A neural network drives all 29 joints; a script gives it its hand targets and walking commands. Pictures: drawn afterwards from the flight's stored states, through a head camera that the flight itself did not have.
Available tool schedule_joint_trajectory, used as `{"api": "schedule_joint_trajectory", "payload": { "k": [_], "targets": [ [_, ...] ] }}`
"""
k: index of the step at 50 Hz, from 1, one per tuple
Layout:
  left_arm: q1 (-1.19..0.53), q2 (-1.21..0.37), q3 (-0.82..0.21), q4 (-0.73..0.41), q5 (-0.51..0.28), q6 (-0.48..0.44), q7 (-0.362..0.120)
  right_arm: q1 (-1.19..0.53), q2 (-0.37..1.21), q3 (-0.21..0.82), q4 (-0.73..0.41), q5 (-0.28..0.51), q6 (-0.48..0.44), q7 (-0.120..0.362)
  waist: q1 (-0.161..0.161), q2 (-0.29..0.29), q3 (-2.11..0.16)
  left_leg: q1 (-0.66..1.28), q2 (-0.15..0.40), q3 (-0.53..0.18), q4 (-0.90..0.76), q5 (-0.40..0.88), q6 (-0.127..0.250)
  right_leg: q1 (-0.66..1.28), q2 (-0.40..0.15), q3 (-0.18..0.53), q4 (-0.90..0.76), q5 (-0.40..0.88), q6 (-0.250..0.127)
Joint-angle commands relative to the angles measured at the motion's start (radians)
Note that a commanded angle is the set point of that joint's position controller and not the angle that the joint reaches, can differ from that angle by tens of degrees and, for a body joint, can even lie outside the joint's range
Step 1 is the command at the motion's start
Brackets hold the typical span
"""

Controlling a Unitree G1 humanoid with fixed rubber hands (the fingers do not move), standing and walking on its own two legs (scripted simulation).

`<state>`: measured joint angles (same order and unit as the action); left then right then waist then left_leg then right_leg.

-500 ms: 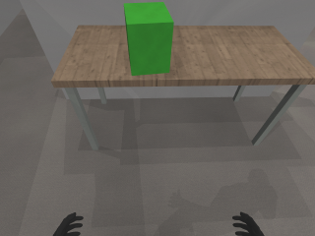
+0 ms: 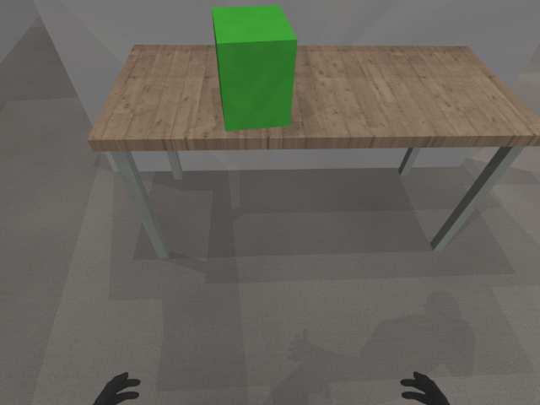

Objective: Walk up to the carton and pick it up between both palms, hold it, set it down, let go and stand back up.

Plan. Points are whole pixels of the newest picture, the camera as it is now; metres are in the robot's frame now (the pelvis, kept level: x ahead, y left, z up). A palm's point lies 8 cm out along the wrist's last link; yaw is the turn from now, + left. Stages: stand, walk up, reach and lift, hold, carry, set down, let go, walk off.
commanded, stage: stand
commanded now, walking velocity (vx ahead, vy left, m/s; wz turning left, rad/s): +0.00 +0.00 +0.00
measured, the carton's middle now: (252, 69) +0.92 +0.04 +0.03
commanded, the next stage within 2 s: walk up in 0.94 s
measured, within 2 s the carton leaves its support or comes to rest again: neither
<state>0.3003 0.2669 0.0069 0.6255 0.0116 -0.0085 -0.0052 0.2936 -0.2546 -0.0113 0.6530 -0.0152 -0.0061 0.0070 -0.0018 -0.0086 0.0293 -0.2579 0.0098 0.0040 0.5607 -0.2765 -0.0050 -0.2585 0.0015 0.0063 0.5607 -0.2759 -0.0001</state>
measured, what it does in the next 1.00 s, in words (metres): stands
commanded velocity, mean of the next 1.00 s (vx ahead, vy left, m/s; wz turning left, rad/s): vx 0.00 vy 0.00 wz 0.00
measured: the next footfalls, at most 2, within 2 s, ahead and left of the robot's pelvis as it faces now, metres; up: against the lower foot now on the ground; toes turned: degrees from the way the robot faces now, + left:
left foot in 1.70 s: +0.29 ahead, +0.12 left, +0.00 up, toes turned +4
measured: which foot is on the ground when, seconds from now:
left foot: down 0.00-1.00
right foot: down 0.00-1.00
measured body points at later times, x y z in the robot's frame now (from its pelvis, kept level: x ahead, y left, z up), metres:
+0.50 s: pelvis +0.00 +0.00 +0.00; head +0.01 +0.00 +0.45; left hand +0.11 +0.26 -0.11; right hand +0.11 -0.26 -0.11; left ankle +0.02 +0.12 -0.73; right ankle +0.02 -0.12 -0.73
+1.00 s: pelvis +0.01 +0.00 +0.00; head +0.01 +0.00 +0.45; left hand +0.10 +0.26 -0.11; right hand +0.11 -0.26 -0.11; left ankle +0.02 +0.12 -0.73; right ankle +0.02 -0.12 -0.73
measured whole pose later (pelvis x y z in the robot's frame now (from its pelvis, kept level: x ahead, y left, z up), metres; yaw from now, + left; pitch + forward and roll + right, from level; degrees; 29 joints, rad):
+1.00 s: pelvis +0.01 +0.00 +0.00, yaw +0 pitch -1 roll +0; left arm 0.32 0.28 0.00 0.67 0.01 0.00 0.00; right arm 0.31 -0.26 0.00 0.69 -0.01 0.00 0.00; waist 0.00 -0.01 0.03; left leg -0.24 0.01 0.00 0.53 -0.27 -0.01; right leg -0.24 0.00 0.00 0.54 -0.27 0.00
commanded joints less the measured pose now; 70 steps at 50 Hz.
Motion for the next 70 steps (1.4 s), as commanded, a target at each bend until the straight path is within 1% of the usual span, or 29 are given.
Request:
{"api": "schedule_joint_trajectory", "payload": {
  "k": [1,6,7,10,13,15,22,28,30,33,39,40,43,48,50,56,57,58,59,60,62,63,64,65,66,67,68,69,70],
  "targets": [
    [-0.001,0.11,0.032,-0.08,0.0,-0.017,0.004,-0.002,-0.122,-0.034,-0.076,0.002,-0.019,-0.006,0.001,0.006,-0.02,-0.003,0.079,-0.094,-0.106,0.049,0.037,-0.018,-0.082,0.089,-0.094,0.044,-0.029],
    [0.006,0.115,0.031,-0.072,0.001,-0.018,0.005,0.004,-0.125,-0.032,-0.071,0.001,-0.017,-0.006,0.0,0.02,-0.01,-0.006,0.078,-0.092,-0.103,0.045,0.035,-0.02,-0.083,0.094,-0.1,0.044,-0.03],
    [0.002,0.116,0.032,-0.071,0.0,-0.018,0.005,0.006,-0.128,-0.033,-0.069,0.003,-0.018,-0.006,-0.001,0.001,-0.009,-0.013,0.077,-0.097,-0.107,0.043,0.034,-0.017,-0.08,0.089,-0.102,0.041,-0.03],
    [0.009,0.113,0.031,-0.068,-0.001,-0.017,0.005,0.006,-0.127,-0.033,-0.062,0.001,-0.019,-0.007,0.003,0.01,-0.002,-0.011,0.076,-0.097,-0.113,0.031,0.036,-0.033,-0.086,0.093,-0.107,0.019,-0.03],
    [0.011,0.116,0.031,-0.061,0.0,-0.02,0.006,0.01,-0.127,-0.032,-0.062,0.003,-0.019,-0.006,-0.001,0.015,-0.032,0.01,0.079,-0.094,-0.103,0.075,0.037,-0.012,-0.085,0.093,-0.1,0.07,-0.031],
    [0.012,0.114,0.03,-0.061,-0.001,-0.02,0.007,0.011,-0.128,-0.031,-0.061,0.004,-0.02,-0.006,0.0,-0.001,-0.048,0.012,0.08,-0.097,-0.1,0.084,0.039,0.004,-0.086,0.085,-0.093,0.08,-0.028],
    [0.018,0.117,0.029,-0.055,-0.003,-0.014,0.008,0.015,-0.124,-0.034,-0.055,0.002,-0.013,-0.007,-0.001,-0.001,-0.003,0.004,0.078,-0.094,-0.112,0.053,0.037,-0.024,-0.087,0.094,-0.107,0.05,-0.031],
    [0.016,0.118,0.029,-0.048,-0.001,-0.018,0.007,0.014,-0.128,-0.029,-0.046,0.001,-0.016,-0.009,-0.001,0.008,-0.013,0.015,0.075,-0.092,-0.102,0.07,0.033,-0.017,-0.089,0.097,-0.115,0.058,-0.031],
    [0.023,0.119,0.028,-0.048,-0.001,-0.016,0.008,0.014,-0.128,-0.029,-0.044,0.004,-0.016,-0.009,0.003,0.026,-0.019,0.007,0.074,-0.091,-0.108,0.082,0.033,-0.004,-0.088,0.092,-0.11,0.074,-0.031],
    [0.023,0.121,0.029,-0.047,-0.002,-0.015,0.009,0.019,-0.129,-0.027,-0.04,0.004,-0.016,-0.01,0.005,0.004,-0.017,0.008,0.077,-0.097,-0.111,0.088,0.034,-0.003,-0.086,0.086,-0.109,0.07,-0.028],
    [0.027,0.118,0.026,-0.037,-0.005,-0.015,0.009,0.024,-0.129,-0.028,-0.039,0.001,-0.016,-0.01,0.001,-0.008,-0.011,0.018,0.075,-0.092,-0.107,0.094,0.031,-0.013,-0.089,0.087,-0.118,0.068,-0.03],
    [0.025,0.119,0.025,-0.038,-0.003,-0.014,0.01,0.023,-0.134,-0.027,-0.034,0.002,-0.017,-0.011,0.004,0.008,-0.015,0.015,0.076,-0.095,-0.109,0.101,0.033,-0.009,-0.087,0.084,-0.112,0.071,-0.029],
    [0.023,0.124,0.024,-0.036,-0.004,-0.015,0.01,0.022,-0.134,-0.026,-0.034,0.004,-0.017,-0.011,0.0,0.003,-0.039,0.021,0.078,-0.096,-0.105,0.122,0.033,0.014,-0.088,0.083,-0.107,0.1,-0.03],
    [0.028,0.117,0.024,-0.032,-0.003,-0.012,0.011,0.018,-0.137,-0.027,-0.028,0.005,-0.014,-0.012,0.004,0.023,-0.022,0.016,0.076,-0.095,-0.114,0.096,0.034,-0.001,-0.09,0.083,-0.114,0.077,-0.03],
    [0.033,0.121,0.025,-0.026,-0.003,-0.011,0.012,0.026,-0.129,-0.025,-0.024,0.005,-0.013,-0.012,0.003,0.01,-0.017,0.015,0.075,-0.099,-0.121,0.064,0.034,-0.007,-0.089,0.089,-0.123,0.043,-0.03],
    [0.037,0.124,0.025,-0.018,-0.002,-0.015,0.011,0.032,-0.134,-0.027,-0.022,0.004,-0.015,-0.013,0.003,0.015,-0.029,0.012,0.075,-0.098,-0.121,0.092,0.033,0.014,-0.089,0.081,-0.121,0.08,-0.027],
    [0.109,0.13,0.06,-0.013,0.04,-0.022,-0.003,0.132,-0.141,-0.059,-0.025,-0.028,-0.024,0.002,0.005,0.017,-0.133,0.044,0.054,-0.124,-0.096,-0.375,0.074,0.052,-0.063,0.074,-0.066,-0.388,-0.066],
    [0.108,0.138,0.071,-0.011,0.049,-0.021,-0.008,0.144,-0.153,-0.067,-0.024,-0.033,-0.024,0.007,-0.004,0.008,-0.037,-0.026,0.071,-0.175,-0.112,-0.499,0.088,-0.03,-0.068,0.107,-0.06,-0.504,-0.08],
    [0.098,0.127,0.073,-0.017,0.045,-0.024,-0.014,0.129,-0.157,-0.072,-0.029,-0.034,-0.027,0.01,0.001,0.011,0.052,-0.064,0.095,-0.217,-0.126,-0.493,0.099,-0.097,-0.074,0.107,-0.051,-0.459,-0.085],
    [0.08,0.109,0.066,-0.027,0.04,-0.03,-0.019,0.12,-0.158,-0.076,-0.034,-0.03,-0.031,0.012,-0.002,0.037,0.113,-0.07,0.118,-0.262,-0.152,-0.445,0.113,-0.143,-0.069,0.088,-0.027,-0.354,-0.081],
    [0.055,0.084,0.058,-0.049,0.038,-0.047,-0.025,0.155,-0.186,-0.086,-0.028,-0.031,-0.043,0.009,-0.023,0.099,0.112,0.023,0.179,-0.363,-0.247,-0.396,0.15,-0.19,-0.024,0.003,0.06,-0.178,-0.048],
    [0.056,0.07,0.057,-0.06,0.041,-0.05,-0.025,0.158,-0.21,-0.093,-0.021,-0.038,-0.04,0.005,-0.021,0.123,0.098,0.063,0.225,-0.409,-0.281,-0.414,0.178,-0.204,-0.009,-0.03,0.076,-0.156,-0.036],
    [0.069,0.072,0.062,-0.065,0.04,-0.053,-0.025,0.142,-0.216,-0.097,-0.022,-0.039,-0.033,0.003,-0.012,0.135,0.084,0.032,0.237,-0.408,-0.286,-0.459,0.187,-0.164,-0.014,-0.031,0.058,-0.175,-0.036],
    [0.095,0.074,0.07,-0.061,0.036,-0.055,-0.023,0.114,-0.205,-0.093,-0.025,-0.036,-0.026,0.003,0.007,0.13,0.085,-0.045,0.208,-0.362,-0.26,-0.473,0.169,-0.073,-0.011,-0.02,0.005,-0.191,-0.044],
    [0.158,0.084,0.078,-0.045,0.037,-0.061,-0.019,0.072,-0.18,-0.083,-0.04,-0.033,-0.02,0.007,0.048,0.118,0.081,-0.181,0.157,-0.275,-0.177,-0.451,0.127,0.082,-0.017,0.02,-0.062,-0.184,-0.064],
    [0.244,0.131,0.093,-0.016,0.036,-0.068,-0.013,-0.001,-0.118,-0.061,-0.072,-0.027,-0.018,0.014,0.107,0.008,0.105,-0.385,0.052,-0.13,0.021,-0.352,0.052,0.247,-0.101,0.196,-0.185,-0.258,-0.11],
    [0.308,0.225,0.113,0.008,0.037,-0.07,-0.003,-0.028,-0.049,-0.036,-0.115,-0.026,-0.021,0.015,0.136,-0.179,0.122,-0.553,-0.052,0.024,0.322,-0.258,-0.006,0.338,-0.298,0.514,-0.334,-0.346,-0.185],
    [0.331,0.229,0.107,0.035,0.053,-0.065,0.012,-0.009,-0.075,-0.043,-0.118,-0.042,-0.021,0.005,0.128,-0.093,0.173,-0.614,0.0,-0.052,0.415,-0.267,-0.008,0.345,-0.412,0.622,-0.334,-0.131,-0.25],
    [0.343,0.197,0.096,0.044,0.058,-0.065,0.02,0.016,-0.1,-0.05,-0.111,-0.043,-0.026,0.004,0.114,-0.022,0.16,-0.594,0.023,-0.079,0.465,-0.229,-0.008,0.365,-0.404,0.542,-0.273,0.136,-0.253]
  ]
}}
